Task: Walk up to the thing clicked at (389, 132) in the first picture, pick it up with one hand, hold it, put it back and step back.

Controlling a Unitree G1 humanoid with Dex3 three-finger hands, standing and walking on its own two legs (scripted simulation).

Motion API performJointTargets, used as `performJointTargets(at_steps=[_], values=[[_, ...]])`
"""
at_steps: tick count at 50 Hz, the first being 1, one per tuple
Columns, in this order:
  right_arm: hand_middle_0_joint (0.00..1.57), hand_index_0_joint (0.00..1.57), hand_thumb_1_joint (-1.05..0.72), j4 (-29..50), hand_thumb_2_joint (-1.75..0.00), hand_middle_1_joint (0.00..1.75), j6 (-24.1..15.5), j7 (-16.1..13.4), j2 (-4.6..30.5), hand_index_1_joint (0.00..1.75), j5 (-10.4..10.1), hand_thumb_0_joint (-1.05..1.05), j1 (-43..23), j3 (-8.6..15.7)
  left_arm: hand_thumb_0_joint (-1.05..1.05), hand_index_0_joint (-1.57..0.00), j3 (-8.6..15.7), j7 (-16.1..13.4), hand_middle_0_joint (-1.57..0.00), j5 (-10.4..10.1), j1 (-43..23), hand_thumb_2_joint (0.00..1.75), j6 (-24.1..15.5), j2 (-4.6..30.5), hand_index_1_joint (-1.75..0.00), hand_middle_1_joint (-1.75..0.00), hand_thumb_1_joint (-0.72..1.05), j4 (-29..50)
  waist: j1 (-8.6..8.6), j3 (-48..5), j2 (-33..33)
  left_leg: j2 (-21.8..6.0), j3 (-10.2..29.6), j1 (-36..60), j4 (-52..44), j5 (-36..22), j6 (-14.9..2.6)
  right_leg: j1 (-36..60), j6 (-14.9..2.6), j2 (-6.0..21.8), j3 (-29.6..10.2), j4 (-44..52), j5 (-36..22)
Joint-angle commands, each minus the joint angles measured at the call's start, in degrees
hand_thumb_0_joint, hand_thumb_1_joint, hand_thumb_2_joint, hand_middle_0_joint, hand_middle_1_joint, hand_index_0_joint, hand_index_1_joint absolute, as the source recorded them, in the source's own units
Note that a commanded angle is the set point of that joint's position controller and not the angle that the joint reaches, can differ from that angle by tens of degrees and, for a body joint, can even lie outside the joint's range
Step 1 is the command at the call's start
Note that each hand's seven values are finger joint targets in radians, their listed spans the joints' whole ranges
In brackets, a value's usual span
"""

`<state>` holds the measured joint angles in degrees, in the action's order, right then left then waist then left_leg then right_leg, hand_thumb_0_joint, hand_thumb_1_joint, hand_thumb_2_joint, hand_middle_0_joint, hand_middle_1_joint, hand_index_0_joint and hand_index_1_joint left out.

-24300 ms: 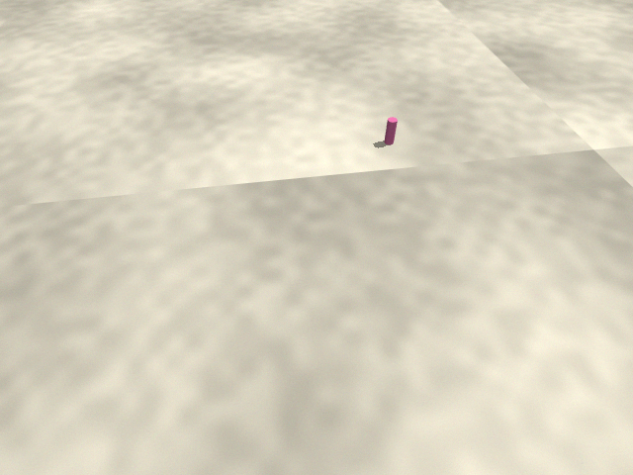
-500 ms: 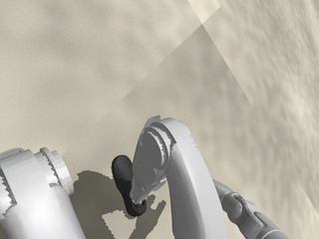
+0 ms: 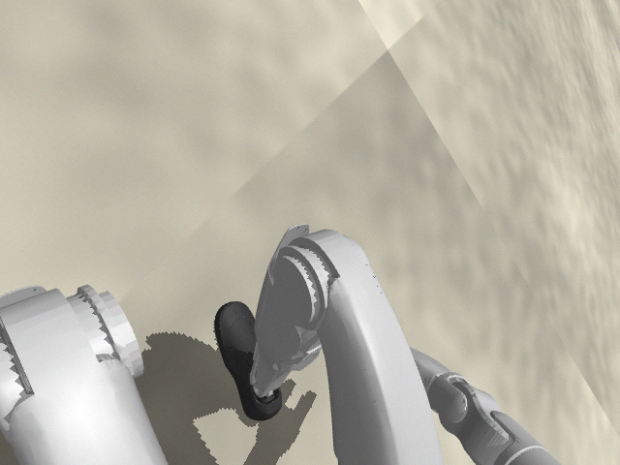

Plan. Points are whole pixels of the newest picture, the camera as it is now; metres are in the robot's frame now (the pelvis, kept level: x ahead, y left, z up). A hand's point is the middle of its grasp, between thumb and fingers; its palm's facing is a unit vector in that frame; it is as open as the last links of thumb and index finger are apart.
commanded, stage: withdraw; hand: left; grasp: from the side
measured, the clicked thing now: out of the picture +0.45 +0.30 -0.23
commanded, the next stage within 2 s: rise in 0.30 s
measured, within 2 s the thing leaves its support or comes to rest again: neither
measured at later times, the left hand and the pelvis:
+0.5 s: hand out of the picture +0.42 +0.36 -0.10, palm faces +0.31 -0.94 -0.14, open 17.0 cm; pelvis +0.00 +0.00 +0.01, yaw +3 degrees
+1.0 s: hand out of the picture +0.30 +0.36 +0.05, palm faces +0.28 -0.84 -0.47, open 17.1 cm; pelvis +0.02 -0.02 +0.15, yaw +12 degrees
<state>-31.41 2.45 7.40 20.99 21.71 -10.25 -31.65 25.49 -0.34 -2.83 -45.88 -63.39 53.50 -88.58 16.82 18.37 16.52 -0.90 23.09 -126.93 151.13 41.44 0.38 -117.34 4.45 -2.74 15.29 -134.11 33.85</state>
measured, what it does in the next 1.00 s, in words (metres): rises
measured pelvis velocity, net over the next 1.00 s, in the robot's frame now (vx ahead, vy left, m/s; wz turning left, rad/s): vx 0.02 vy -0.02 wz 0.20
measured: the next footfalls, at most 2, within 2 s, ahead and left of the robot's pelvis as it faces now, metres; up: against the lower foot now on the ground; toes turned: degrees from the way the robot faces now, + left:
none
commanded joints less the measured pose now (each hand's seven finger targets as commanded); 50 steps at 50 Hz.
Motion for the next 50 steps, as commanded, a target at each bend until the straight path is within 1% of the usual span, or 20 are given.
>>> performJointTargets(at_steps=[1, 9, 12, 15, 17, 18, 20, 21, 22, 23, 24, 27, 29, 30, 33, 36, 40, 46, 48, 50], values=[[0.20, 0.20, -0.89, -0.16, -0.90, 0.30, 1.08, -0.95, 21.51, 0.30, 0.09, 0.00, 2.77, 6.74, 0.00, -0.30, 0.81, 0.14, -0.30, -0.37, -13.01, 0.32, -3.96, 7.00, -0.28, -0.28, -0.26, 8.66, 8.84, -31.49, -34.61, -3.59, -5.32, 24.05, -19.35, -9.17, 1.18, 15.30, -4.28, -2.82, 5.66, 8.24, -10.53], [0.20, 0.20, -0.90, -0.30, -0.90, 0.30, 2.81, -1.50, 21.24, 0.30, -1.12, 0.00, 5.39, 8.92, 0.00, -0.15, 7.24, 1.79, -0.16, 0.12, -11.80, 0.17, -0.76, 14.52, -0.12, -0.12, -0.41, 21.16, 4.41, -38.42, -42.63, -4.11, -6.60, 29.80, -21.37, -14.06, 2.22, 15.91, -4.86, -2.12, 4.30, 7.16, -12.00], [0.20, 0.20, -0.91, -0.12, -0.90, 0.30, 3.48, -1.87, 20.86, 0.30, -2.52, 0.00, 6.91, 11.15, 0.00, -0.15, 8.22, 3.99, -0.15, -0.25, -9.31, 0.12, 3.02, 14.07, -0.10, -0.09, -0.48, 25.82, 2.44, -41.42, -44.23, -4.11, -7.25, 30.99, -22.75, -15.40, 2.36, 15.00, -5.15, -1.75, 3.31, 7.10, -12.23], [0.20, 0.20, -0.91, 0.56, -0.90, 0.30, 3.54, -2.09, 19.97, 0.30, -4.78, 0.00, 8.19, 13.76, 0.00, -0.15, 5.73, 7.52, -0.15, -2.05, -4.88, 0.10, 7.30, 8.15, -0.10, -0.10, -0.53, 29.24, 0.97, -42.40, -42.50, -3.71, -8.57, 28.43, -24.24, -12.50, 1.83, 13.92, -5.46, -1.48, 2.29, 7.81, -10.40], [0.20, 0.20, -0.90, -0.21, -0.90, 0.30, 3.22, -2.16, 18.96, 0.30, -6.43, 0.00, 9.40, 14.79, 0.00, -0.14, 0.85, 10.10, -0.14, -3.28, -3.88, 0.09, 10.60, 1.65, -0.09, -0.10, -0.54, 27.77, 2.63, -39.92, -38.09, -3.18, -9.11, 23.46, -24.28, -7.72, 0.80, 12.20, -5.38, -1.36, 2.12, 9.08, -7.78], [0.20, 0.20, -0.90, 0.00, -0.90, 0.30, 2.78, -2.40, 19.02, 0.30, -7.31, 0.00, 9.78, 15.77, 0.00, -0.12, 2.04, 10.48, -0.11, -3.73, -5.82, 0.07, 11.44, 3.45, -0.08, -0.09, -0.55, 31.97, 1.59, -39.83, -36.99, -3.10, -9.30, 22.25, -24.35, -6.92, 0.50, 11.09, -5.47, -1.29, 1.84, 9.26, -7.56], [0.20, 0.20, -0.88, -0.91, -0.89, 0.30, 2.57, -2.40, 18.03, 0.30, -8.68, 0.00, 11.43, 16.32, 0.00, -0.08, -0.89, 11.80, -0.06, -4.44, -4.57, 0.06, 14.15, -0.75, -0.05, -0.07, -0.57, 28.63, 2.41, -38.63, -32.90, -2.52, -9.87, 19.28, -23.61, -4.79, -0.30, 10.64, -5.28, -1.18, 1.43, 10.27, -6.10], [0.20, 0.20, -0.82, -0.86, -0.89, 0.30, 2.37, -2.35, 18.14, 0.30, -9.12, 0.00, 12.21, 16.61, 0.00, -0.04, 0.31, 11.94, -0.05, -4.63, -6.45, 0.07, 14.47, 0.45, -0.01, 0.00, -0.49, 29.95, 2.37, -38.49, -31.95, -2.44, -9.33, 18.63, -24.02, -4.12, -0.45, 10.05, -5.32, -1.01, 1.62, 10.07, -5.63], [0.20, 0.20, -0.90, -1.73, -0.92, 0.30, 2.94, -2.55, 16.14, 0.30, -10.90, 0.00, 12.65, 19.97, 0.00, -0.07, 4.96, 8.90, -0.09, 3.75, -4.27, 0.08, 17.86, 11.22, -0.07, -0.06, -0.57, 27.61, -3.90, -43.63, -36.49, -2.53, -11.22, 24.01, -26.47, -5.98, -0.12, 8.10, -5.94, -0.70, -0.05, 10.70, -5.03], [0.20, 0.20, -0.96, -1.20, -0.93, 0.30, 3.38, -2.39, 15.64, 0.30, -11.35, 0.00, 13.60, 20.39, 0.00, -0.08, 1.60, 8.76, -0.09, 3.41, -7.67, 0.08, 19.52, 6.12, -0.07, -0.07, -0.58, 29.56, -1.43, -44.63, -37.61, -2.84, -10.91, 24.69, -27.08, -5.89, 0.05, 7.13, -6.05, -0.70, -0.07, 10.45, -4.71], [0.20, 0.20, -0.96, -1.09, -0.92, 0.30, 3.82, -2.18, 15.49, 0.30, -11.78, 0.00, 14.91, 21.26, 0.00, -0.07, 0.56, 8.47, -0.09, 3.84, -9.87, 0.09, 20.52, 4.49, -0.08, -0.07, -0.58, 32.12, -1.45, -45.93, -37.72, -2.62, -11.44, 24.91, -27.41, -5.43, -0.03, 7.26, -6.11, -0.58, -0.53, 10.92, -4.54], [0.20, 0.20, -0.99, -0.47, -0.93, 0.30, 4.57, -2.30, 14.47, 0.30, -13.53, 0.00, 16.73, 23.39, 0.00, -0.09, 4.64, 6.64, -0.10, 6.55, -10.56, 0.09, 25.44, 10.77, -0.09, -0.08, -0.60, 36.96, -5.12, -51.16, -41.16, -2.41, -12.53, 28.30, -30.49, -6.37, 0.10, 7.15, -6.47, -0.01, -1.95, 10.98, -4.02], [0.20, 0.20, -0.93, -0.14, -0.90, 0.30, 5.38, -2.55, 14.05, 0.30, -14.38, 0.00, 18.66, 25.07, 0.00, -0.08, 6.23, 5.67, -0.08, 8.26, -10.59, 0.15, 28.49, 13.86, -0.09, -0.09, -0.53, 41.45, -6.04, -55.48, -43.12, -2.38, -13.36, 31.57, -31.59, -7.84, 0.24, 7.83, -6.62, 0.29, -3.30, 11.49, -4.66], [0.20, 0.20, -0.90, -0.24, -0.90, 0.30, 5.69, -2.70, 13.46, 0.30, -14.95, 0.00, 18.93, 25.94, 0.00, -0.06, 4.24, 5.49, -0.06, 8.60, -9.95, 0.07, 30.11, 10.57, -0.06, -0.06, -0.52, 41.64, -5.84, -55.03, -43.93, -2.34, -13.57, 32.28, -33.04, -7.37, 0.34, 6.23, -6.79, 0.52, -3.66, 11.56, -4.29], [0.20, 0.20, -0.90, 0.19, -0.90, 0.30, 6.33, -3.36, 11.45, 0.30, -16.59, 0.00, 20.16, 27.93, 0.00, -0.06, 5.94, 4.05, -0.06, 9.02, -1.92, 0.08, 35.43, 8.84, -0.07, -0.07, -0.51, 42.40, -9.30, -56.03, -40.84, -1.68, -15.78, 30.47, -35.02, -7.23, -0.04, 7.82, -6.85, 0.54, -5.24, 14.29, -3.24], [0.20, 0.20, -0.90, 0.40, -0.90, 0.30, 6.70, -3.52, 10.51, 0.30, -18.12, 0.00, 21.43, 31.02, 0.00, -0.07, 1.41, 3.83, -0.07, 8.83, 3.56, 0.10, 40.17, 0.08, -0.07, -0.07, -0.48, 45.30, -9.62, -56.91, -38.10, -1.40, -16.39, 31.17, -38.17, -6.87, -0.30, 7.05, -7.02, 0.94, -6.05, 16.47, -2.41], [0.20, 0.20, -0.90, 2.44, -0.90, 0.30, 6.62, -4.43, 8.99, 0.30, -20.79, 0.00, 22.20, 34.47, 0.00, -0.07, -2.31, 2.64, -0.07, 7.93, 9.94, 0.09, 46.56, -6.03, -0.07, -0.07, -0.50, 54.47, -10.43, -60.19, -29.98, -1.03, -16.93, 32.51, -43.08, -3.47, -1.35, 12.10, -6.72, 1.13, -7.89, 23.69, -0.25], [0.20, 0.20, -0.90, 6.19, -0.90, 0.30, 6.10, -7.01, 6.75, 0.30, -23.50, 0.00, 21.22, 35.93, 0.00, -0.06, -3.23, -0.49, -0.06, 6.38, 22.49, 0.11, 54.33, -8.13, -0.07, -0.07, -0.46, 68.54, -12.66, -62.04, -24.71, -0.90, -17.39, 39.00, -52.34, -1.30, -2.00, 23.27, -6.07, 1.74, -10.25, 33.64, 1.66], [0.20, 0.20, -0.90, 6.27, -0.90, 0.30, 5.63, -8.26, 5.92, 0.30, -23.92, 0.00, 21.88, 36.07, 0.00, -0.06, -1.57, -2.04, -0.06, 6.24, 20.72, 0.11, 55.49, -5.21, -0.07, -0.07, -0.46, 75.98, -13.60, -64.52, -25.37, -0.90, -18.14, 43.80, -54.85, -3.14, -1.94, 27.85, -6.09, 1.86, -11.39, 36.90, 0.46], [0.20, 0.20, -0.90, 7.14, -0.90, 0.30, 4.70, -9.28, 4.68, 0.30, -24.08, 0.00, 20.77, 35.63, 0.00, -0.06, -4.00, -2.86, -0.06, 6.04, 25.83, 0.10, 57.49, -9.43, -0.07, -0.07, -0.48, 74.04, -13.33, -61.45, -25.98, -0.99, -18.69, 46.04, -57.43, -4.16, -1.82, 29.94, -6.12, 2.05, -12.10, 39.61, -0.08]])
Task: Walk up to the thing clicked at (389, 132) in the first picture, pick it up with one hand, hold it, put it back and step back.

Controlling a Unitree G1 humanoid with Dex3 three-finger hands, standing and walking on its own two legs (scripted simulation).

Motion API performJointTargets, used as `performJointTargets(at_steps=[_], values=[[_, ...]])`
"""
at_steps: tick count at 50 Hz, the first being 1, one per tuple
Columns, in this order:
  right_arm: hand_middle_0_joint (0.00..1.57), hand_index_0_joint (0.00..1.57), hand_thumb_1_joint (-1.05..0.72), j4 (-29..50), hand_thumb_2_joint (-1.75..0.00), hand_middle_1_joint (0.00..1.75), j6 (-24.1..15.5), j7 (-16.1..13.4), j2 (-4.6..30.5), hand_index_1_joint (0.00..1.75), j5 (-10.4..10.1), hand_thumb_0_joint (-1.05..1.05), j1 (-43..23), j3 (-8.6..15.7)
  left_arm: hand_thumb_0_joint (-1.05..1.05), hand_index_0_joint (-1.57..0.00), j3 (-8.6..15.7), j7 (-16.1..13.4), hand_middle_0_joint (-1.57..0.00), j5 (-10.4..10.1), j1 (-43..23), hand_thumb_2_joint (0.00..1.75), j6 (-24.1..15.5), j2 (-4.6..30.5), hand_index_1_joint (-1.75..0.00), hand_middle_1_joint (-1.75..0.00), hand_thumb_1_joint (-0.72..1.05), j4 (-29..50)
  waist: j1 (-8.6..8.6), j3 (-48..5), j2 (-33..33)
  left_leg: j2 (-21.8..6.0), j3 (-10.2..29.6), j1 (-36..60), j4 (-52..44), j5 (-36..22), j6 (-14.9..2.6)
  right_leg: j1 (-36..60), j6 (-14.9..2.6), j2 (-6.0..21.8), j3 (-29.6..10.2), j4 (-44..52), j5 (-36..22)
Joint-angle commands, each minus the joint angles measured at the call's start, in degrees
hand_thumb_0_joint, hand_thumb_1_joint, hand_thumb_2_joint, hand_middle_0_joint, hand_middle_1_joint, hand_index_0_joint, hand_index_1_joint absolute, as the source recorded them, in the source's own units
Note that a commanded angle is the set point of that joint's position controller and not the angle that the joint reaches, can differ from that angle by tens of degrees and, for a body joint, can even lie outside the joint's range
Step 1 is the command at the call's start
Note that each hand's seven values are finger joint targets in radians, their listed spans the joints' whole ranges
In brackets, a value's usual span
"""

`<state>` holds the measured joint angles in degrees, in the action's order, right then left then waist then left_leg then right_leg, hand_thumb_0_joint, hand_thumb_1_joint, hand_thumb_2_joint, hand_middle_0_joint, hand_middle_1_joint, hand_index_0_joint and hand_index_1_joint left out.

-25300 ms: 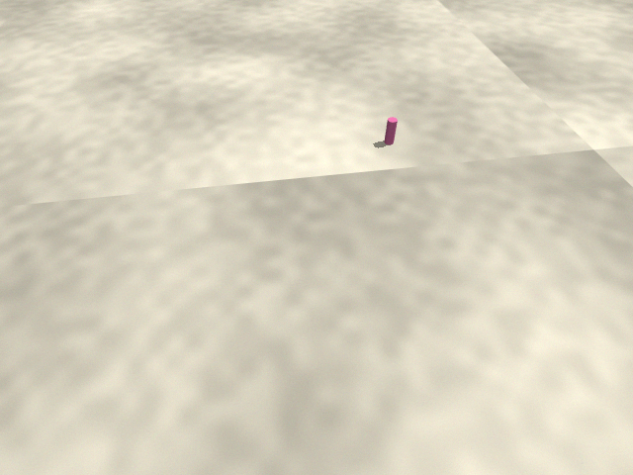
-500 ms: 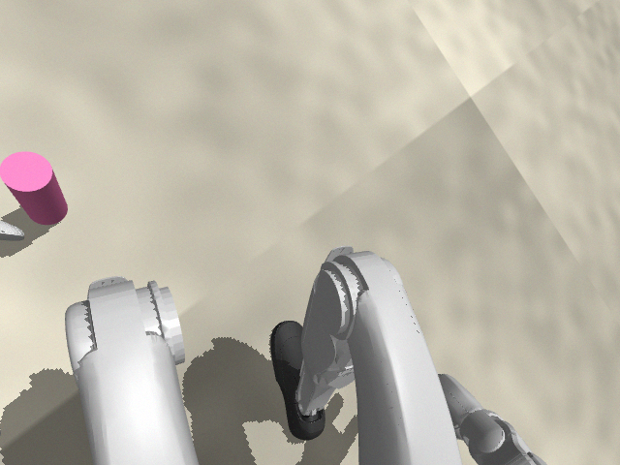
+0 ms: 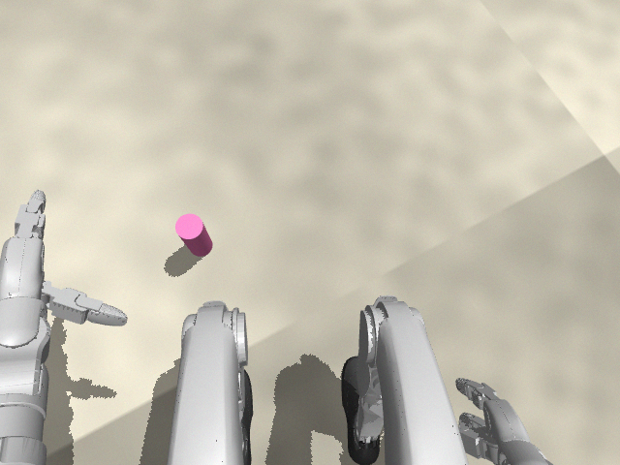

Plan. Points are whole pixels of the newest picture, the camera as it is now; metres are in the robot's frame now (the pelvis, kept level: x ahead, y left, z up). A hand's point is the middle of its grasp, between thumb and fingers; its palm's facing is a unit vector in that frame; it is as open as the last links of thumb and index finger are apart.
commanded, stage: home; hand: left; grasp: from the side
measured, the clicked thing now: (195, 236) +0.49 +0.23 -0.37
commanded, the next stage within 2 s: none
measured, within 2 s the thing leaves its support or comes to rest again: neither
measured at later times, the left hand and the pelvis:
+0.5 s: hand (38, 311) +0.28 +0.23 +0.12, palm faces +0.18 -0.92 -0.36, open 17.5 cm; pelvis +0.06 -0.01 +0.21, yaw +4 degrees
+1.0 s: hand out of the picture +0.24 +0.20 +0.22, palm faces +0.20 -0.93 -0.30, open 17.6 cm; pelvis +0.09 +0.00 +0.28, yaw +5 degrees
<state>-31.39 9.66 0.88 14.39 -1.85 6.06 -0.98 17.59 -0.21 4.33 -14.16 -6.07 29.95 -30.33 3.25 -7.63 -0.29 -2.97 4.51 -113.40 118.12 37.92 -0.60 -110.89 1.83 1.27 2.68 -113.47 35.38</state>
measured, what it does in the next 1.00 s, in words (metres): rises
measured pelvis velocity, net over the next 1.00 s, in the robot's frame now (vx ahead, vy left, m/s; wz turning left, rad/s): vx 0.09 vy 0.00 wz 0.10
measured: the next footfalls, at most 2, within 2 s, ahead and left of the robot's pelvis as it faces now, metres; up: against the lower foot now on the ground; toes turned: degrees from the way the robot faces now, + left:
none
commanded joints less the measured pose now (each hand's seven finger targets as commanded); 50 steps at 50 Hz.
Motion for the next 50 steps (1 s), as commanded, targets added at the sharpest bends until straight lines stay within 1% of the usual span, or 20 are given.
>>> performJointTargets(at_steps=[1, 2, 4, 6, 8, 13, 18, 20, 21, 22, 23, 24, 27, 28, 32, 34, 37, 44, 46, 50], values=[[0.20, 0.20, -0.90, 6.78, -0.90, 0.30, -2.78, -3.39, 10.96, 0.30, -0.48, 0.00, 4.75, 5.07, 0.00, -0.06, 5.06, -3.75, -0.06, -1.33, -7.43, 0.09, 0.40, 15.55, -0.06, -0.06, -0.49, 18.98, -0.20, -35.57, -9.36, 1.08, -0.31, 34.66, -25.62, -1.45, -0.85, 25.09, -3.49, -1.94, 0.07, 20.67, -2.10], [0.20, 0.20, -0.90, 7.33, -0.90, 0.30, -3.26, -3.99, 10.67, 0.30, -0.73, 0.00, 4.04, 4.96, 0.00, -0.06, 3.88, -4.19, -0.06, -1.33, -2.77, 0.09, 1.41, 12.81, -0.06, -0.06, -0.49, 14.77, -0.05, -33.97, -8.70, 1.10, -0.15, 36.30, -27.43, -1.26, -0.75, 26.30, -3.45, -1.84, -0.02, 22.17, -1.70], [0.20, 0.20, -0.90, 7.10, -0.90, 0.30, -4.14, -4.85, 9.85, 0.30, -0.60, 0.00, 4.59, 4.87, 0.00, -0.06, 3.75, -5.18, -0.06, -1.74, -4.25, 0.10, 1.85, 12.96, -0.07, -0.07, -0.47, 21.13, -0.60, -34.15, -10.28, 1.15, -0.56, 40.16, -30.28, -2.66, -0.56, 29.62, -3.54, -1.71, -0.35, 25.06, -2.58], [0.20, 0.20, -0.90, 7.38, -0.90, 0.30, -5.40, -5.65, 8.67, 0.30, -0.58, 0.00, 4.32, 4.63, 0.00, -0.05, 0.29, -5.72, -0.05, -2.00, 3.58, 0.06, 3.78, 6.73, -0.06, -0.05, -0.54, 14.99, 0.52, -30.87, -6.27, 1.48, -1.97, 40.80, -31.83, -6.07, -0.86, 34.73, -3.23, -1.75, -0.43, 29.37, -5.37], [0.20, 0.20, -0.90, 7.43, -0.90, 0.30, -6.41, -6.24, 7.98, 0.30, -0.78, 0.00, 4.18, 4.32, 0.00, -0.05, -2.17, -6.16, -0.05, -2.64, 6.06, 0.07, 4.94, 3.01, -0.06, -0.06, -0.53, 12.54, 0.85, -28.02, -4.10, 1.77, -2.79, 41.78, -33.86, -8.24, -1.02, 39.39, -3.03, -1.55, -0.91, 33.05, -7.50], [0.20, 0.20, -0.90, 7.15, -0.90, 0.30, -8.22, -7.09, 7.73, 0.30, -0.74, 0.00, 5.44, 4.18, 0.00, -0.05, -3.44, -7.43, -0.05, -3.20, 10.11, 0.05, 7.48, 1.55, -0.05, -0.05, -0.55, 15.44, -0.70, -25.82, -4.68, 1.63, -2.80, 51.79, -41.65, -14.10, -0.52, 47.61, -3.11, -1.35, -0.64, 39.79, -12.37], [0.20, 0.20, -0.90, 7.90, -0.90, 0.30, -10.10, -8.16, 6.30, 0.30, -0.60, 0.00, 5.67, 3.37, 0.00, -0.05, -7.21, -8.80, -0.05, -3.98, 15.39, 0.05, 10.48, -3.14, -0.05, -0.05, -0.57, 18.65, -0.17, -22.62, -3.26, 1.86, -3.39, 58.51, -48.88, -16.45, -0.46, 58.11, -2.80, -1.21, -0.84, 47.75, -15.41], [0.20, 0.20, -0.90, 7.99, -0.90, 0.30, -10.61, -8.80, 6.39, 0.30, -0.59, 0.00, 6.22, 3.45, 0.00, -0.04, -6.68, -9.42, -0.04, -3.93, 17.22, 0.03, 11.60, -2.25, -0.05, -0.04, -0.60, 21.07, -0.79, -21.83, -4.18, 1.87, -3.69, 62.50, -51.48, -18.57, -0.29, 61.25, -2.78, -1.16, -1.15, 50.53, -17.36], [0.20, 0.20, -0.90, 8.56, -0.90, 0.30, -10.91, -9.12, 6.05, 0.30, -0.60, 0.00, 6.06, 3.26, 0.00, -0.04, -8.66, -9.51, -0.04, -3.95, 20.44, 0.02, 12.54, -4.59, -0.04, -0.04, -0.61, 19.84, -0.53, -20.35, -4.05, 1.89, -3.78, 63.72, -52.82, -19.54, -0.24, 62.88, -2.65, -1.13, -1.07, 51.99, -18.31], [0.20, 0.20, -0.90, 8.77, -0.90, 0.30, -11.08, -9.39, 5.83, 0.30, -0.64, 0.00, 6.88, 3.13, 0.00, -0.05, -8.41, -9.93, -0.05, -4.31, 17.89, 0.03, 12.68, -3.65, -0.05, -0.05, -0.59, 25.30, -0.44, -20.08, -4.50, 1.96, -3.84, 65.51, -54.34, -19.50, -0.16, 64.64, -2.56, -1.12, -0.97, 53.37, -18.46], [0.20, 0.20, -0.90, 8.96, -0.90, 0.30, -11.44, -9.68, 5.60, 0.30, -0.64, 0.00, 6.55, 3.11, 0.00, -0.05, -9.52, -10.13, -0.05, -4.29, 22.66, 0.03, 13.69, -5.79, -0.05, -0.05, -0.59, 22.74, -0.50, -18.67, -3.86, 2.01, -3.86, 66.96, -55.88, -20.15, -0.07, 66.14, -2.46, -1.17, -0.90, 54.85, -19.13], [0.20, 0.20, -0.90, 8.89, -0.90, 0.30, -11.69, -10.02, 5.41, 0.30, -0.65, 0.00, 7.16, 2.95, 0.00, -0.04, -9.40, -10.48, -0.04, -4.44, 20.89, 0.03, 14.01, -4.45, -0.05, -0.04, -0.60, 27.48, -0.77, -17.89, -4.44, 2.06, -4.07, 68.44, -57.36, -20.20, -0.06, 67.51, -2.41, -1.10, -0.82, 56.36, -19.19], [0.20, 0.20, -0.90, 10.26, -0.90, 0.30, -12.45, -10.85, 4.94, 0.30, -0.49, 0.00, 6.93, 2.65, 0.00, -0.05, -12.54, -10.68, -0.05, -4.80, 28.51, 0.04, 16.34, -8.95, -0.05, -0.05, -0.58, 27.92, -0.53, -14.59, -3.71, 2.08, -4.10, 72.67, -61.73, -21.01, 0.12, 71.15, -2.25, -1.42, -0.21, 60.20, -19.92], [0.20, 0.20, -0.90, 9.91, -0.90, 0.30, -12.74, -11.22, 4.81, 0.30, -0.47, 0.00, 7.50, 2.62, 0.00, -0.05, -10.90, -11.14, -0.05, -4.82, 25.39, 0.05, 16.34, -5.70, -0.05, -0.05, -0.56, 34.41, -1.13, -14.88, -5.04, 2.06, -4.04, 74.10, -63.12, -21.07, 0.18, 72.71, -2.35, -1.50, -0.03, 61.18, -19.79], [0.20, 0.20, -0.90, 11.75, -0.90, 0.30, -13.92, -11.93, 3.84, 0.30, -0.20, 0.00, 6.92, 2.09, 0.00, -0.05, -16.05, -10.92, -0.05, -5.23, 37.54, 0.04, 18.70, -12.69, -0.05, -0.05, -0.58, 33.81, -0.80, -8.69, -2.22, 1.99, -3.66, 75.97, -67.32, -19.77, 0.23, 74.65, -2.31, -2.27, 1.37, 64.58, -18.34], [0.20, 0.20, -0.90, 12.33, -0.90, 0.30, -14.55, -12.22, 4.03, 0.30, -0.02, 0.00, 6.90, 2.29, 0.00, -0.05, -14.68, -11.10, -0.05, -5.16, 37.36, 0.04, 18.90, -11.04, -0.05, -0.05, -0.58, 39.34, -1.66, -8.56, -3.34, 1.91, -3.26, 77.62, -68.83, -20.63, 0.44, 76.22, -2.47, -2.43, 1.79, 65.37, -18.70], [0.20, 0.20, -0.90, 13.24, -0.90, 0.30, -15.29, -12.44, 3.68, 0.30, 0.14, 0.00, 6.63, 2.02, 0.00, -0.04, -15.25, -10.65, -0.05, -5.06, 39.03, 0.03, 19.39, -11.02, -0.05, -0.05, -0.59, 42.65, -1.49, -6.63, -1.84, 1.88, -3.19, 78.82, -70.24, -21.74, 0.38, 77.72, -2.29, -2.61, 2.17, 66.79, -19.34], [0.20, 0.20, -0.90, 12.80, -0.90, 0.30, -17.17, -12.33, 4.05, 0.30, 0.86, 0.00, 6.82, 2.30, 0.00, -0.05, -15.53, -9.42, -0.05, -4.68, 40.13, 0.04, 19.56, -12.54, -0.05, -0.05, -0.57, 41.40, -1.07, -2.63, -2.09, 1.71, -2.96, 80.42, -72.21, -22.67, 0.88, 78.36, -2.34, -2.81, 2.28, 67.85, -19.43], [0.20, 0.20, -0.90, 12.71, -0.90, 0.30, -17.56, -12.25, 4.02, 0.30, 0.96, 0.00, 6.94, 2.27, 0.00, -0.05, -14.59, -9.35, -0.05, -4.60, 36.85, 0.05, 18.86, -11.00, -0.05, -0.05, -0.56, 44.67, -1.21, -3.46, -3.33, 1.86, -2.99, 81.18, -72.51, -22.41, 0.94, 78.94, -2.39, -2.63, 2.11, 68.01, -19.20], [0.20, 0.20, -0.90, 12.75, -0.90, 0.30, -18.35, -12.04, 3.87, 0.30, 1.19, 0.00, 6.56, 2.03, 0.00, -0.05, -15.97, -8.90, -0.05, -4.53, 40.40, 0.05, 19.28, -13.35, -0.05, -0.05, -0.56, 40.81, -1.08, -4.00, -2.31, 2.13, -3.32, 82.15, -72.09, -24.30, 0.92, 80.33, -2.27, -2.52, 1.87, 68.33, -21.19]])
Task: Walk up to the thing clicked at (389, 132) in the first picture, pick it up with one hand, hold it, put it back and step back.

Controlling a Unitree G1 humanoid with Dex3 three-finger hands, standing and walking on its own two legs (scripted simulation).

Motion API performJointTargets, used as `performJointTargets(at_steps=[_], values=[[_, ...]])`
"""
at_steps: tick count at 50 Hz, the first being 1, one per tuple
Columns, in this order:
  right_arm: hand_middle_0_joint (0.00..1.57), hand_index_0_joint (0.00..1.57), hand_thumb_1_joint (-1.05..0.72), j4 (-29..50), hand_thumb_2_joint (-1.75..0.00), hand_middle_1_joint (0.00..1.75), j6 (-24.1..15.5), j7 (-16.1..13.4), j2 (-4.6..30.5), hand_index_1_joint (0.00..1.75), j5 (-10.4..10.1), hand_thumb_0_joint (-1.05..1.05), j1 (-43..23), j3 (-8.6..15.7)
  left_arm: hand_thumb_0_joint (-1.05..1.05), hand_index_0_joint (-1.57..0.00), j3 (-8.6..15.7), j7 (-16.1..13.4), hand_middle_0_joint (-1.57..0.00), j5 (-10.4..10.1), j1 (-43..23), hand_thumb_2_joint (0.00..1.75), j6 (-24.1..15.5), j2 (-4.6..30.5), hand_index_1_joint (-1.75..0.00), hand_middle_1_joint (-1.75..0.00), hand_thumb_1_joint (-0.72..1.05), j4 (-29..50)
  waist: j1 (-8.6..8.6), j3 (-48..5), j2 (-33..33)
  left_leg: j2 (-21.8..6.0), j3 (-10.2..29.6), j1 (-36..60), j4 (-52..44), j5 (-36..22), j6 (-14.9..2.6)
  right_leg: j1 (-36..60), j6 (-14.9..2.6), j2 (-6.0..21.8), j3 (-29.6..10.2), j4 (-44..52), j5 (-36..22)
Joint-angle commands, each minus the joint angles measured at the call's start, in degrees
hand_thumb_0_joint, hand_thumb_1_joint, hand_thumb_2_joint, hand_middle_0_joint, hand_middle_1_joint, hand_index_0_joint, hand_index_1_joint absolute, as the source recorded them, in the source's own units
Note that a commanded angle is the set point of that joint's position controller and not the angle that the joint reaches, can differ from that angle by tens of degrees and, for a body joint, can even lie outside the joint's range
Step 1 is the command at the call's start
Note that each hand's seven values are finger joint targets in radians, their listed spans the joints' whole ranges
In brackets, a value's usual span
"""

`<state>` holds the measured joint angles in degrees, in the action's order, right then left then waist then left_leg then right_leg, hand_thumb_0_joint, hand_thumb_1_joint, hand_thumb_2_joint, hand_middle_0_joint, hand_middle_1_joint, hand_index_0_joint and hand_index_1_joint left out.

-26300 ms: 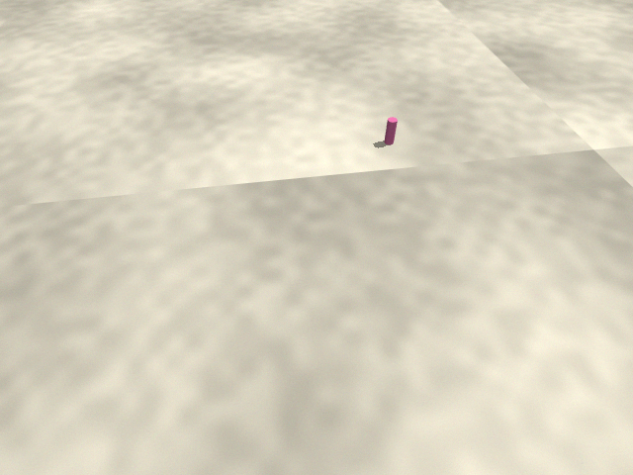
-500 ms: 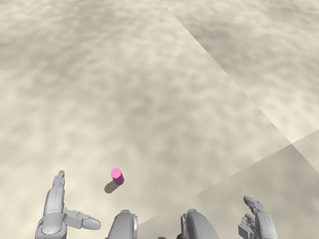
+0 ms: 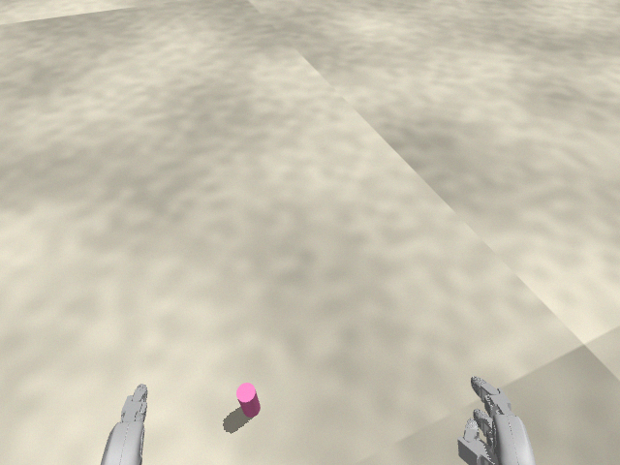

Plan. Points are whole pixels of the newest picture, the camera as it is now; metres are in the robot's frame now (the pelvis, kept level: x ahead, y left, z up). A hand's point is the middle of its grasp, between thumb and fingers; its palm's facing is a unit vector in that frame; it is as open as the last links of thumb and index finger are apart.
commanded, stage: home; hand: left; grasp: from the side
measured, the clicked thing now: (248, 400) +0.42 +0.19 -0.65
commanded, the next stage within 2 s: stand in 1.44 s
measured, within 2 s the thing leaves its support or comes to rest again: neither
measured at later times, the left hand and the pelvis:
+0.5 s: hand (185, 462) +0.16 +0.17 -0.05, palm faces +0.10 -0.95 -0.29, open 17.5 cm; pelvis -0.01 -0.01 +0.00, yaw +0 degrees
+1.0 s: hand out of the picture +0.16 +0.17 -0.05, palm faces +0.10 -0.95 -0.28, open 17.5 cm; pelvis -0.01 -0.01 +0.00, yaw +0 degrees
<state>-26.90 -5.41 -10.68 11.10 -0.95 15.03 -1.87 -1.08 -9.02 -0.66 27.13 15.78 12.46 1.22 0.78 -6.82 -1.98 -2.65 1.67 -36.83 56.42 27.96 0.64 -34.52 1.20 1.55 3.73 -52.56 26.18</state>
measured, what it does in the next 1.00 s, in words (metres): stands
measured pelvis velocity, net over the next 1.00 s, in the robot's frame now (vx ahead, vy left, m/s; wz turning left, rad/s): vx -0.01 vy -0.01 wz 0.00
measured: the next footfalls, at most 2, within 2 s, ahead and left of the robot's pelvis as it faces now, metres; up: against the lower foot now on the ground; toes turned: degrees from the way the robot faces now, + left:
none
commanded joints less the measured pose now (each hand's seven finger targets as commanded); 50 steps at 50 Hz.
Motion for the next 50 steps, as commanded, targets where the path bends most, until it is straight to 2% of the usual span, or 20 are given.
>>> performJointTargets(at_steps=[1, 2, 5, 7, 9, 11, 13, 14, 16, 19, 20, 24, 28, 33, 35, 38, 40, 42, 48, 50], values=[[0.20, 0.20, -0.90, 8.15, -0.90, 0.30, -3.37, -0.47, 7.18, 0.30, 0.31, 0.00, -2.60, 2.86, 0.00, -0.05, 2.95, -0.13, -0.05, 0.40, -2.36, 0.05, -2.72, 4.87, -0.05, -0.05, -0.55, 10.52, 1.15, -5.05, -1.87, 1.96, -0.46, 5.54, -10.57, -14.07, -0.26, 4.10, -1.64, -2.75, 0.80, 7.60, -11.77], [0.20, 0.20, -0.90, 8.00, -0.90, 0.30, -3.34, -0.51, 7.30, 0.30, 0.37, 0.00, -2.68, 3.01, 0.00, -0.05, 3.79, -0.17, -0.05, 0.52, -3.30, 0.05, -2.96, 6.11, -0.05, -0.05, -0.57, 12.24, 0.88, -6.49, -2.38, 1.99, -0.61, 6.33, -10.55, -14.58, -0.19, 4.55, -1.72, -2.76, 0.71, 7.64, -12.19], [0.20, 0.20, -0.90, 7.67, -0.90, 0.30, -3.62, -0.40, 7.07, 0.30, 0.37, 0.00, -2.98, 2.73, 0.00, -0.05, 2.99, 0.04, -0.05, 0.49, -1.36, 0.06, -2.58, 4.62, -0.05, -0.05, -0.55, 9.40, 1.19, -5.79, -0.60, 2.00, -0.40, 6.04, -10.64, -14.02, -0.35, 4.67, -1.64, -2.76, 0.74, 8.17, -11.78], [0.20, 0.20, -0.90, 7.39, -0.90, 0.30, -3.53, -0.44, 7.16, 0.30, 0.30, 0.00, -2.87, 2.72, 0.00, -0.05, 4.45, -0.13, -0.05, 0.37, -4.26, 0.04, -3.00, 7.09, -0.05, -0.05, -0.58, 13.19, 0.38, -5.41, -2.53, 2.05, -0.52, 6.04, -10.98, -13.72, -0.24, 4.72, -1.74, -2.71, 0.79, 8.38, -11.26], [0.20, 0.20, -0.90, 7.78, -0.90, 0.30, -3.63, -0.39, 6.96, 0.30, 0.32, 0.00, -3.34, 2.51, 0.00, -0.05, 2.66, 0.28, -0.05, 0.34, 0.52, 0.05, -2.36, 4.09, -0.05, -0.05, -0.55, 6.97, 0.72, -4.36, 0.53, 2.17, -0.92, 5.22, -10.52, -13.76, -0.53, 4.91, -1.43, -2.70, 0.71, 8.95, -11.78], [0.20, 0.20, -0.90, 7.52, -0.90, 0.30, -3.58, -0.47, 7.00, 0.30, 0.31, 0.00, -2.96, 2.72, 0.00, -0.05, 4.55, 0.06, -0.05, 0.29, -3.14, 0.06, -2.96, 6.60, -0.06, -0.06, -0.55, 11.64, 0.51, -6.02, -0.99, 2.34, -1.22, 5.69, -10.12, -14.39, -0.57, 5.35, -1.34, -2.43, 0.30, 9.07, -12.98], [0.20, 0.20, -0.90, 7.57, -0.90, 0.30, -3.70, -0.41, 7.03, 0.30, 0.30, 0.00, -3.36, 2.67, 0.00, -0.05, 3.40, 0.28, -0.05, 0.37, -0.94, 0.04, -2.65, 4.71, -0.05, -0.05, -0.58, 7.81, 0.51, -4.50, -0.10, 2.22, -1.03, 5.18, -10.70, -12.99, -0.55, 5.06, -1.46, -2.51, 0.49, 9.07, -11.24], [0.20, 0.20, -0.90, 7.39, -0.90, 0.30, -3.67, -0.48, 6.92, 0.30, 0.29, 0.00, -3.22, 2.77, 0.00, -0.05, 4.43, 0.07, -0.05, 0.32, -3.74, 0.04, -3.20, 6.58, -0.05, -0.05, -0.58, 12.68, 0.15, -5.99, -1.85, 2.28, -1.20, 5.76, -10.66, -13.19, -0.47, 5.23, -1.54, -2.47, 0.35, 9.06, -11.52], [0.20, 0.20, -0.90, 7.39, -0.90, 0.30, -3.80, -0.49, 6.94, 0.30, 0.33, 0.00, -3.36, 2.67, 0.00, -0.05, 2.81, 0.40, -0.05, 0.40, -0.58, 0.04, -2.71, 4.15, -0.05, -0.05, -0.58, 7.03, 1.00, -3.91, 0.62, 2.12, -1.11, 5.21, -10.78, -12.43, -0.66, 4.56, -1.39, -2.68, 0.54, 9.44, -10.72], [0.20, 0.20, -0.90, 7.23, -0.90, 0.30, -3.82, -0.65, 6.94, 0.30, 0.26, 0.00, -3.08, 2.77, 0.00, -0.05, 4.57, 0.22, -0.05, 0.43, -3.43, 0.04, -3.25, 6.64, -0.05, -0.05, -0.59, 11.03, 0.34, -5.52, -0.59, 2.31, -1.45, 5.65, -10.50, -12.55, -0.70, 5.00, -1.35, -2.32, 0.07, 9.64, -11.01], [0.20, 0.20, -0.90, 7.29, -0.90, 0.30, -3.99, -0.60, 7.02, 0.30, 0.26, 0.00, -3.42, 2.71, 0.00, -0.05, 3.13, 0.47, -0.05, 0.45, -0.32, 0.04, -2.70, 4.43, -0.05, -0.05, -0.58, 6.43, 0.74, -3.87, 1.44, 2.35, -1.47, 5.03, -10.67, -11.65, -0.85, 4.43, -1.23, -2.44, 0.18, 9.97, -10.15], [0.20, 0.20, -0.90, 6.78, -0.90, 0.30, -4.21, -0.64, 6.86, 0.30, 0.31, 0.00, -3.16, 2.75, 0.00, -0.05, 4.26, 0.31, -0.05, 0.38, -2.68, 0.04, -3.10, 6.15, -0.05, -0.05, -0.57, 10.24, 0.14, -5.04, -0.09, 2.48, -1.78, 5.33, -10.54, -11.40, -0.89, 5.25, -1.21, -2.13, -0.19, 10.17, -10.23], [0.20, 0.20, -0.90, 6.64, -0.90, 0.30, -4.47, -0.68, 6.79, 0.30, 0.41, 0.00, -3.28, 2.79, 0.00, -0.05, 2.91, 0.64, -0.05, 0.46, -0.44, 0.04, -2.80, 4.01, -0.05, -0.05, -0.58, 6.73, 0.81, -3.68, 1.24, 2.35, -1.77, 4.86, -10.56, -10.79, -0.96, 4.36, -1.10, -2.35, -0.01, 10.29, -9.72], [0.20, 0.20, -0.90, 6.74, -0.90, 0.30, -4.71, -0.77, 7.04, 0.30, 0.27, 0.00, -3.32, 2.84, 0.00, -0.05, 4.82, 0.49, -0.05, 0.35, -4.81, 0.05, -3.21, 6.63, -0.05, -0.05, -0.57, 11.40, 0.65, -3.81, -0.34, 2.40, -1.93, 5.05, -11.05, -9.26, -0.86, 3.93, -1.25, -2.20, -0.23, 10.70, -8.16], [0.20, 0.20, -0.90, 6.66, -0.90, 0.30, -4.90, -0.67, 7.01, 0.30, 0.31, 0.00, -3.46, 2.68, 0.00, -0.05, 2.90, 0.84, -0.05, 0.28, -2.15, 0.05, -2.73, 3.93, -0.05, -0.05, -0.57, 6.87, 1.21, -2.30, 1.05, 2.21, -1.62, 4.57, -11.61, -8.01, -0.95, 3.42, -1.22, -2.48, 0.04, 10.63, -6.90], [0.20, 0.20, -0.90, 6.51, -0.90, 0.30, -4.87, -0.74, 7.04, 0.30, 0.24, 0.00, -3.45, 2.73, 0.00, -0.05, 4.77, 0.46, -0.05, 0.42, -4.11, 0.04, -3.23, 6.62, -0.05, -0.05, -0.58, 11.27, 0.03, -5.10, -2.18, 2.03, -1.16, 6.14, -11.99, -10.46, -0.45, 4.67, -1.68, -2.59, 0.32, 9.41, -8.50], [0.20, 0.20, -0.90, 6.81, -0.90, 0.30, -4.94, -0.70, 7.02, 0.30, 0.37, 0.00, -3.55, 2.67, 0.00, -0.05, 2.80, 0.84, -0.05, 0.32, -1.31, 0.04, -2.72, 3.99, -0.05, -0.05, -0.58, 6.94, 0.99, -3.24, 1.43, 2.08, -1.34, 5.11, -11.39, -10.43, -0.87, 3.93, -1.30, -2.70, 0.27, 10.07, -8.90], [0.20, 0.20, -0.90, 6.55, -0.90, 0.30, -5.06, -0.70, 6.98, 0.30, 0.34, 0.00, -3.44, 2.65, 0.00, -0.05, 3.33, 0.71, -0.05, 0.31, -3.90, 0.05, -3.05, 4.72, -0.05, -0.06, -0.56, 9.30, 0.68, -4.19, -1.29, 2.05, -1.37, 5.87, -11.70, -10.75, -0.60, 4.32, -1.56, -2.54, 0.09, 9.61, -9.06], [0.20, 0.20, -0.90, 6.43, -0.90, 0.30, -5.23, -0.76, 6.82, 0.30, 0.43, 0.00, -3.53, 2.55, 0.00, -0.05, 4.00, 0.62, -0.05, 0.36, -3.43, 0.03, -3.04, 5.48, -0.05, -0.05, -0.59, 9.47, 0.17, -4.27, -0.51, 2.18, -1.48, 5.63, -11.39, -11.11, -0.71, 4.83, -1.41, -2.44, 0.11, 10.12, -9.37], [0.20, 0.20, -0.90, 6.26, -0.90, 0.30, -5.26, -0.80, 6.73, 0.30, 0.57, 0.00, -3.33, 2.70, 0.00, -0.05, 3.47, 0.74, -0.05, 0.48, -2.11, 0.04, -2.90, 4.25, -0.05, -0.05, -0.57, 7.04, 0.61, -4.23, 1.34, 2.11, -1.52, 5.48, -11.03, -11.58, -0.84, 4.97, -1.21, -2.55, 0.10, 10.03, -10.05]])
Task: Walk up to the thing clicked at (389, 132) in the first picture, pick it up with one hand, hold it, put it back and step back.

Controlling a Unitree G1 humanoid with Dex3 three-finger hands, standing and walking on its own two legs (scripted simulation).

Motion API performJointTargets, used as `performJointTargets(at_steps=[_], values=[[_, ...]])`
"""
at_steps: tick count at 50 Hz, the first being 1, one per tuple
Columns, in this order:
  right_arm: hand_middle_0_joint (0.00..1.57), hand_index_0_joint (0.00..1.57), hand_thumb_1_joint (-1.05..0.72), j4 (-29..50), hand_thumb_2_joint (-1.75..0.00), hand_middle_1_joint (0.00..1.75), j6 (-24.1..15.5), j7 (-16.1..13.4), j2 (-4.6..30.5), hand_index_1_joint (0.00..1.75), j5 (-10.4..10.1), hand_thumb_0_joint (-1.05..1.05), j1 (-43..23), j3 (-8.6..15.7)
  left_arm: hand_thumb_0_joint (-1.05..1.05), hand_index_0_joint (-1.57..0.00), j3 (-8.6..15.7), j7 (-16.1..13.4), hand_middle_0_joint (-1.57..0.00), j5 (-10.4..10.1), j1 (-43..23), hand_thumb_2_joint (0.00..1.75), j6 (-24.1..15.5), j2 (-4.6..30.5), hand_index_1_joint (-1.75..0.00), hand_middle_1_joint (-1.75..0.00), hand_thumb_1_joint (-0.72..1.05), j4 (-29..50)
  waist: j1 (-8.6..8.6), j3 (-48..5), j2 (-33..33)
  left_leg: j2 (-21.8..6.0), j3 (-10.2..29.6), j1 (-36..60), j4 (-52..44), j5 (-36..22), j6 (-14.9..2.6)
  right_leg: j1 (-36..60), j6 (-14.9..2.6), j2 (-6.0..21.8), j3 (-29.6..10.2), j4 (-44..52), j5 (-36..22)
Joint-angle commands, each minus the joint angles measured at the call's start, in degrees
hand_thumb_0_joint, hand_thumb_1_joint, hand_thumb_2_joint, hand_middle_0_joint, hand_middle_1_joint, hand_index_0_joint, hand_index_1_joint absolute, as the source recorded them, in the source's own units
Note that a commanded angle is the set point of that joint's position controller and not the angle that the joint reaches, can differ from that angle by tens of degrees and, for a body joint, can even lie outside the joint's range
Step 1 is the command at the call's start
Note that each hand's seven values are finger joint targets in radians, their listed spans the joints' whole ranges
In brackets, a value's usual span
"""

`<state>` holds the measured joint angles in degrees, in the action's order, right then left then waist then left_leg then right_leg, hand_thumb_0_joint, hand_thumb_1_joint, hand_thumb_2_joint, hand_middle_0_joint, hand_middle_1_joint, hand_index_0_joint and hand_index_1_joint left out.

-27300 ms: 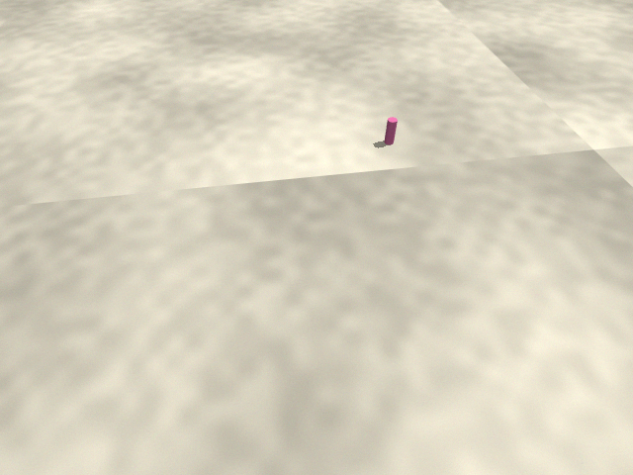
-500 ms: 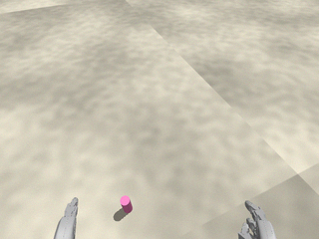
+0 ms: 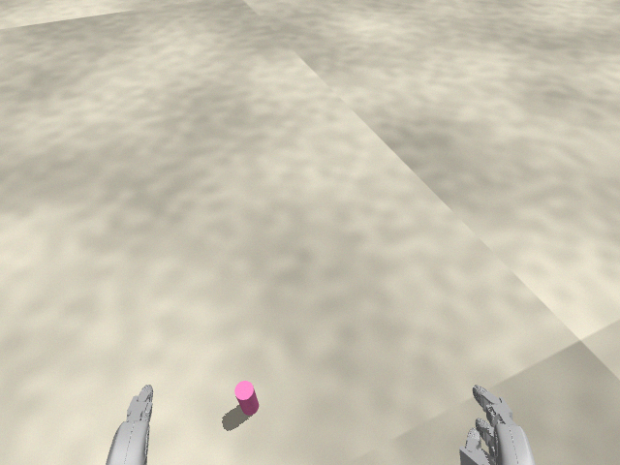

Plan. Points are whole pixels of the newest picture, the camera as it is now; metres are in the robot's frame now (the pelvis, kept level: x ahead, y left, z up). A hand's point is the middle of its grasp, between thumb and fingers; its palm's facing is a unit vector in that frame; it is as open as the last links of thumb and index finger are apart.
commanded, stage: home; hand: left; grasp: from the side
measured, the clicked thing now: (247, 398) +0.43 +0.20 -0.65
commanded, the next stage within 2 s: stand in 0.44 s
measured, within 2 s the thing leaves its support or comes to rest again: neither
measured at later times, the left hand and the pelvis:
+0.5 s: hand (177, 454) +0.17 +0.18 -0.06, palm faces +0.11 -0.95 -0.28, open 17.5 cm; pelvis +0.00 +0.00 +0.00, yaw +0 degrees
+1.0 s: hand out of the picture +0.16 +0.20 -0.09, palm faces -0.02 -0.95 -0.32, open 9.2 cm; pelvis -0.01 +0.00 +0.01, yaw +0 degrees
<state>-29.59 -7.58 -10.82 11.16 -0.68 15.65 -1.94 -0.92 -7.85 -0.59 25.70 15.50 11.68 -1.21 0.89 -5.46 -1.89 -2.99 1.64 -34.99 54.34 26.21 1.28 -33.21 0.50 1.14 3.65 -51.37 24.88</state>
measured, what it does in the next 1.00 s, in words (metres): stands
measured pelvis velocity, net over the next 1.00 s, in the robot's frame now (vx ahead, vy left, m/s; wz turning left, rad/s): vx -0.01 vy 0.00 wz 0.00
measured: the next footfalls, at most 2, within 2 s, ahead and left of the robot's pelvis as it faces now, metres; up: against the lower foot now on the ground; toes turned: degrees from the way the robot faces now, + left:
none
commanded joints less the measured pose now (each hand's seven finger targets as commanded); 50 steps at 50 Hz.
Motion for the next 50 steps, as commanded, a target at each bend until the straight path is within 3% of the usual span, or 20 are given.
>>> performJointTargets(at_steps=[1, 5, 6, 9, 12, 27, 29, 30, 36, 38, 42, 44, 45, 46, 47, 49, 50], values=[[0.20, 0.20, -0.90, 8.97, -0.90, 0.30, -3.05, -0.68, 6.72, 0.30, 0.32, 0.00, -3.95, 2.77, 0.00, -0.05, 3.32, -0.49, -0.05, 0.48, -1.51, 0.05, -2.75, 5.37, -0.05, -0.05, -0.57, 10.53, 0.42, -6.21, -0.11, 2.51, -1.57, 4.03, -9.13, -9.85, -1.41, 3.72, -0.61, -2.07, 0.06, 8.71, -8.92], [0.20, 0.20, -0.90, 8.91, -0.90, 0.30, -3.19, -0.64, 6.70, 0.30, 0.29, 0.00, -4.19, 2.71, 0.00, -0.05, 3.32, -0.45, -0.05, 0.50, -1.88, 0.05, -2.80, 5.30, -0.05, -0.05, -0.57, 10.30, 0.44, -4.67, -0.01, 2.48, -1.51, 3.42, -9.53, -7.95, -1.40, 2.98, -0.66, -2.05, 0.13, 9.00, -6.88], [0.20, 0.20, -0.90, 9.05, -0.90, 0.30, -3.18, -0.66, 6.59, 0.30, 0.25, 0.00, -4.30, 2.67, 0.00, -0.05, 4.39, -0.59, -0.05, 0.41, -2.55, 0.03, -3.00, 6.54, -0.05, -0.05, -0.59, 12.89, -0.18, -6.31, -1.18, 2.51, -1.43, 4.04, -9.75, -8.21, -1.31, 3.82, -0.85, -1.99, 0.18, 9.01, -6.93], [0.20, 0.20, -0.90, 9.03, -0.90, 0.30, -3.32, -0.67, 6.67, 0.30, 0.22, 0.00, -4.21, 2.72, 0.00, -0.05, 2.97, -0.33, -0.04, 0.41, -1.22, 0.03, -2.80, 4.88, -0.05, -0.05, -0.59, 10.71, 0.47, -5.13, 0.37, 2.40, -1.51, 3.79, -9.47, -8.98, -1.39, 3.26, -0.70, -2.08, 0.18, 8.90, -7.78], [0.20, 0.20, -0.90, 8.57, -0.90, 0.30, -3.27, -0.75, 6.66, 0.30, 0.36, 0.00, -3.84, 2.82, 0.00, -0.04, 3.86, -0.49, -0.04, 0.56, -0.63, 0.03, -2.83, 5.50, -0.05, -0.05, -0.59, 10.36, 0.17, -6.05, 0.56, 2.39, -1.49, 4.25, -9.07, -10.43, -1.43, 4.06, -0.65, -2.07, 0.17, 8.68, -9.19], [0.20, 0.20, -0.90, 8.54, -0.90, 0.30, -3.12, -0.53, 6.83, 0.30, 0.43, 0.00, -4.05, 2.81, 0.00, -0.05, 3.33, -0.50, -0.05, 0.50, -1.37, 0.05, -2.98, 5.41, -0.05, -0.05, -0.57, 10.02, 0.18, -5.38, -0.37, 2.33, -1.33, 4.31, -9.68, -10.74, -1.34, 4.03, -0.78, -2.08, 0.42, 8.56, -9.29], [0.20, 0.20, -0.90, 8.45, -0.90, 0.30, -3.17, -0.48, 6.75, 0.30, 0.42, 0.00, -4.01, 2.83, 0.00, -0.20, 3.19, -0.56, -0.20, 0.54, -1.89, 0.21, -3.22, 5.21, -0.21, -0.21, -0.41, 11.36, 0.04, -5.72, -1.21, 2.14, -1.06, 4.72, -10.19, -10.53, -1.14, 3.73, -1.03, -2.27, 0.60, 8.16, -8.82], [0.20, 0.20, -0.90, 8.41, -0.90, 0.30, -3.13, -0.50, 6.76, 0.30, 0.50, 0.00, -3.97, 2.94, 0.00, -0.20, 2.85, -0.45, -0.20, 0.60, -0.40, 0.29, -3.09, 4.47, -0.29, -0.29, -0.33, 9.17, 0.49, -4.88, -0.60, 2.09, -1.02, 4.49, -10.03, -10.63, -1.16, 3.71, -0.97, -2.26, 0.68, 8.32, -8.90], [0.20, 0.20, -0.90, 8.47, -0.90, 0.30, -3.27, -0.46, 6.76, 0.30, 0.38, 0.00, -4.02, 2.76, 0.00, -0.20, 3.58, -0.45, -0.20, 0.47, -2.10, 0.77, -3.24, 5.94, -0.30, -0.30, 0.15, 11.25, 0.21, -4.70, -0.67, 2.38, -1.54, 4.12, -9.79, -9.25, -1.31, 3.02, -0.82, -2.07, 0.34, 9.05, -7.87], [0.20, 0.20, -0.90, 8.54, -0.90, 0.30, -3.33, -0.39, 6.75, 0.30, 0.47, 0.00, -4.28, 2.87, 0.00, -0.20, 3.24, -0.41, -0.20, 0.47, -0.97, 0.90, -3.15, 4.91, -0.30, -0.30, 0.31, 9.70, 0.03, -5.30, 0.17, 2.27, -1.14, 3.74, -9.86, -9.66, -1.31, 3.94, -0.87, -2.18, 0.72, 8.56, -8.16], [0.20, 0.20, -0.90, 8.59, -0.90, 0.30, -3.36, -0.55, 6.82, 0.30, 0.56, 0.00, -4.03, 2.84, 0.00, -0.20, 3.02, -0.44, -0.20, 0.63, -2.11, 0.90, -3.40, 5.25, -0.30, -0.30, 0.63, 11.01, 0.58, -6.84, -0.55, 2.29, -1.36, 4.67, -9.71, -9.80, -1.29, 4.15, -0.81, -2.17, 0.37, 8.45, -8.48], [0.20, 0.20, -0.90, 8.59, -0.90, 0.30, -3.34, -0.58, 6.78, 0.30, 0.48, 0.00, -4.05, 2.94, 0.00, -0.20, 3.78, -0.55, -0.20, 0.57, -1.08, 0.90, -3.29, 5.53, -0.30, -0.30, 0.79, 10.62, -0.12, -5.73, -0.75, 2.21, -1.30, 4.30, -10.00, -9.66, -1.22, 3.67, -0.95, -2.25, 0.48, 8.45, -8.14], [0.20, 0.20, -0.90, -3.35, -0.90, 0.30, 0.60, 2.83, 15.77, 0.30, 7.00, 0.00, -7.32, 5.53, 0.00, -0.20, 6.05, 2.39, -0.20, 5.91, -10.75, 0.90, -9.96, 12.87, -0.30, -0.30, 0.87, -9.48, -1.99, 3.05, 3.13, -0.21, 2.98, 6.84, -12.24, -17.85, -3.71, 8.28, -3.78, 2.25, -4.47, 9.17, -11.61], [0.20, 0.20, -0.90, -5.82, -0.90, 0.30, 2.37, 4.99, 15.40, 0.30, 7.36, 0.00, -5.89, 6.19, 0.00, -0.20, 6.45, 3.94, -0.20, 6.69, -8.38, 0.90, -12.55, 13.58, -0.30, -0.30, 0.90, -14.68, -2.17, -1.49, 6.15, 0.00, 0.64, 9.01, -10.26, -18.15, -4.61, 10.54, -4.97, 3.62, -6.54, 10.33, -13.97], [0.20, 0.20, -0.90, -6.02, -0.90, 0.30, 3.32, 6.03, 15.42, 0.30, 6.67, 0.00, -6.28, 6.40, 0.00, -0.20, 5.90, 4.94, -0.20, 6.17, -8.58, 0.90, -14.31, 14.46, -0.30, -0.30, 0.90, -16.77, -1.46, -1.62, 4.70, 0.42, 1.66, 8.78, -10.27, -18.39, -5.20, 11.16, -5.64, 3.81, -7.82, 11.08, -16.29], [0.20, 0.20, -0.90, -7.74, -0.90, 0.30, 3.63, 7.79, 14.54, 0.30, 4.75, 0.00, -5.49, 6.24, 0.00, -0.20, 5.37, 5.90, -0.20, 4.63, -10.24, 0.90, -16.18, 14.79, -0.30, -0.30, 0.90, -21.43, -1.27, -3.59, 3.07, 0.75, 1.41, 12.45, -11.81, -17.38, -5.01, 13.17, -5.63, 4.75, -8.74, 11.26, -17.13], [0.20, 0.20, -0.90, -8.67, -0.90, 0.30, 3.76, 8.55, 14.25, 0.30, 4.09, 0.00, -5.35, 6.18, 0.00, -0.20, 5.30, 6.26, -0.20, 4.08, -11.66, 0.90, -16.47, 14.35, -0.30, -0.30, 0.90, -23.64, -1.52, -2.86, 3.60, 0.85, 1.52, 13.02, -13.24, -15.01, -4.89, 12.50, -5.23, 4.95, -8.68, 12.29, -14.87]])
